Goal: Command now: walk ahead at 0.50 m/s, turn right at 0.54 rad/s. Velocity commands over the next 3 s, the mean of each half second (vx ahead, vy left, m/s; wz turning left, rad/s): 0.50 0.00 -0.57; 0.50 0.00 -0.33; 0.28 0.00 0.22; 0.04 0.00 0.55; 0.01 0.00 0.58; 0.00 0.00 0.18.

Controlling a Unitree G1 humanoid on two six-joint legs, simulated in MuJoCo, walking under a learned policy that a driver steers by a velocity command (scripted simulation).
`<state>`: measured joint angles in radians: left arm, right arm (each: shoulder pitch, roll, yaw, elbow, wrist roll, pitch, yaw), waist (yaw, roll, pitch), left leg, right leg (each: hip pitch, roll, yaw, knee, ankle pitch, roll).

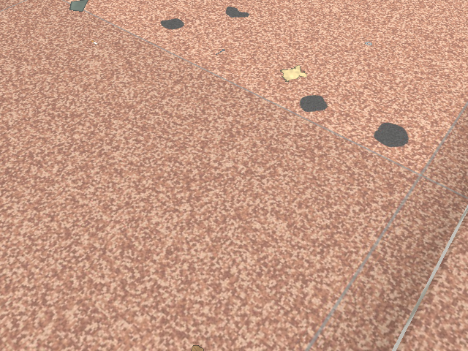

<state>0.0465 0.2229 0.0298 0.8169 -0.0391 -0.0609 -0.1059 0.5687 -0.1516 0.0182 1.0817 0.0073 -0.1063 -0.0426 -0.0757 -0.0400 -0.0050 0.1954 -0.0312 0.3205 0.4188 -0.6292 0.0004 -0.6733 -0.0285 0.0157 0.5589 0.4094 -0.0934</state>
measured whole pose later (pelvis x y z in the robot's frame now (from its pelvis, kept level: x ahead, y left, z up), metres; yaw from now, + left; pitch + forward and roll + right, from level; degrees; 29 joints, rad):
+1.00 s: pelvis +0.53 -0.07 -0.08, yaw -27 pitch +3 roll +1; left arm 0.05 0.22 0.07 0.73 -0.01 -0.06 -0.03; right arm 0.40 -0.26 -0.09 0.93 0.03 -0.07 -0.01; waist -0.07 0.00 -0.01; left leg -0.07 0.09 0.09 0.51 -0.42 -0.04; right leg -0.46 -0.02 -0.04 0.54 -0.11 -0.07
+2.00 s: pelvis +0.75 -0.21 -0.07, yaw +0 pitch +2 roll +1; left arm 0.19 0.27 0.08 0.80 0.03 0.01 0.04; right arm 0.18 -0.33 -0.10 0.61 0.01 0.04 -0.02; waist 0.01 0.05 0.02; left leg -0.57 -0.14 -0.14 0.98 -0.41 -0.02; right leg -0.31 0.00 0.03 0.50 -0.24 0.00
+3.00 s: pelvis +0.76 -0.19 -0.08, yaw +21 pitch -1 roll +0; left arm 0.16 0.24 0.03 0.77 0.01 -0.01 0.01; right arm 0.21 -0.25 -0.04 0.69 -0.02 0.03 0.00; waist 0.00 0.01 0.03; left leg -0.24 -0.06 -0.11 0.54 -0.29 0.01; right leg -0.24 -0.01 0.01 0.55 -0.30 0.00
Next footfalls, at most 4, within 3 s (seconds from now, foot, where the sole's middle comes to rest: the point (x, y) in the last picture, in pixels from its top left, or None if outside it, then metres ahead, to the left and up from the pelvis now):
0.10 right None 0.24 -0.08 -0.85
0.48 left None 0.51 0.12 -0.85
0.98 right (295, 327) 0.60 -0.22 -0.85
1.46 left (253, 248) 0.89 -0.12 -0.85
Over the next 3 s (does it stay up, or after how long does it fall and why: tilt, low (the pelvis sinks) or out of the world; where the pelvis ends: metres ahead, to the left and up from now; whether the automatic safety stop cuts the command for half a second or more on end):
stays up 0.76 -0.19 -0.08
